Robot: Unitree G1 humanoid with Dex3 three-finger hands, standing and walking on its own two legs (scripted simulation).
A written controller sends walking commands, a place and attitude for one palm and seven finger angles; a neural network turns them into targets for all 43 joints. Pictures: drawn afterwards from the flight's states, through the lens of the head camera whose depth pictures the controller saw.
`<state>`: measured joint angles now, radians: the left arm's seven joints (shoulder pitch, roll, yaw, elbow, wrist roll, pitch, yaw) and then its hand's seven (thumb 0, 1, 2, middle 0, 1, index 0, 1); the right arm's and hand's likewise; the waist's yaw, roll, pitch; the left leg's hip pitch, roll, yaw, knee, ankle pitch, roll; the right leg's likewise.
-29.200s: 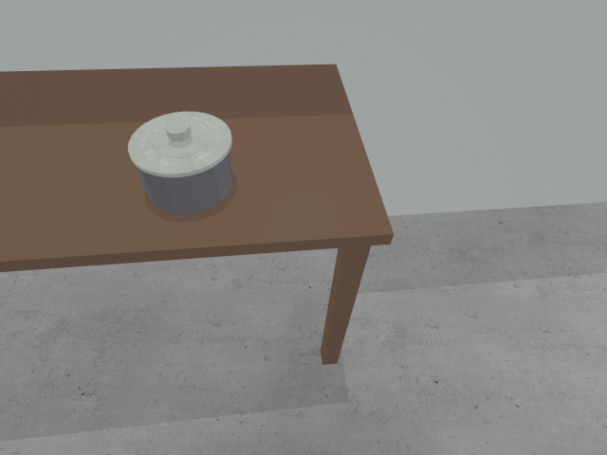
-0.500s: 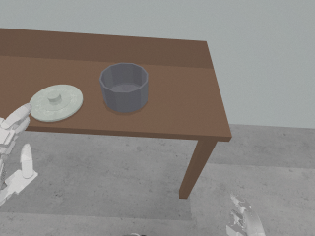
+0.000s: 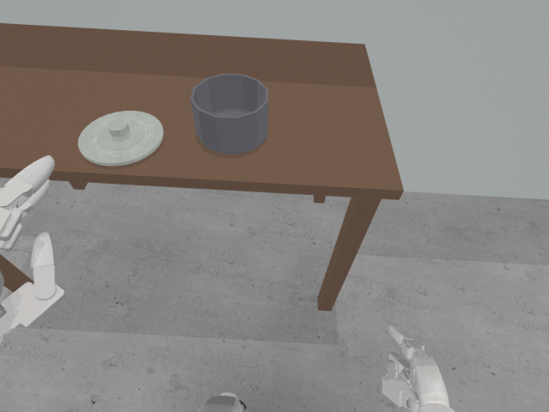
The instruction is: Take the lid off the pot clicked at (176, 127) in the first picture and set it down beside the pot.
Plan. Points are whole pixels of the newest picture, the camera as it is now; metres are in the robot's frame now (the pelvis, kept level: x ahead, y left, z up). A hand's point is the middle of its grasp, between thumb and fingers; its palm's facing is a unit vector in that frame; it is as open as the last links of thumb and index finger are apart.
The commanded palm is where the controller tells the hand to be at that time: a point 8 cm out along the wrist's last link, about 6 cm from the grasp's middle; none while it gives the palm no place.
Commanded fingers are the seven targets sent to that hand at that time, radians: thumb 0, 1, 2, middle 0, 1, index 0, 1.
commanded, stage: stop stepping back and stand still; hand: left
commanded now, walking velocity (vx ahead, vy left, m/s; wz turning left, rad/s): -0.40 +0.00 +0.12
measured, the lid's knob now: (118, 127) +0.64 +0.38 +0.01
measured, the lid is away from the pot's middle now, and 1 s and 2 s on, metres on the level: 0.24 0.24 0.24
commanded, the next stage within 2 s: let the arm hang, fingers relaxed in 1.86 s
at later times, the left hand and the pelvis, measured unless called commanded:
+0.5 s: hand out of the picture +0.06 +0.25 +0.19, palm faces +0.45 -0.79 -0.41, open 7.4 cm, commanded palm +0.00 +0.29 +0.19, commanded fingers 0.00 0.90 0.90 -0.20 -0.30 -0.20 -0.30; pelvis -0.10 +0.00 +0.00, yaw +5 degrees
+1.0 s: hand out of the picture +0.04 +0.26 -0.03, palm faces +0.32 -0.87 -0.38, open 7.4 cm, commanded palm none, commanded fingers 0.00 0.90 0.90 -0.20 -0.30 -0.20 -0.30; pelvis -0.10 -0.01 -0.01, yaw +12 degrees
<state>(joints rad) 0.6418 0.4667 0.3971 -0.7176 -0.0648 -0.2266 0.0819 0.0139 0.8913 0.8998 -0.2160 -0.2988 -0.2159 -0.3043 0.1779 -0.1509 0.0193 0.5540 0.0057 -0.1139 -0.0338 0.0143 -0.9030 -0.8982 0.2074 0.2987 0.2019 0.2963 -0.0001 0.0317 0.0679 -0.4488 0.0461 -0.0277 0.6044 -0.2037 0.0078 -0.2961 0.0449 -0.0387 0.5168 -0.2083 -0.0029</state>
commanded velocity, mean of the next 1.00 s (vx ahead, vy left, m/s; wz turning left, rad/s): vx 0.14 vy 0.01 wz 0.00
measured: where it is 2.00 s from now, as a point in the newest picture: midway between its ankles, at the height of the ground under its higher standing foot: outside the picture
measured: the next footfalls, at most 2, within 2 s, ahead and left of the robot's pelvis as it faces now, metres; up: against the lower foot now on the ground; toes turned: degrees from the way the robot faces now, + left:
left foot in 0.18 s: -0.01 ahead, +0.17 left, +0.00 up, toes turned +2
right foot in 0.36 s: -0.02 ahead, -0.09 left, +0.00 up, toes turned +7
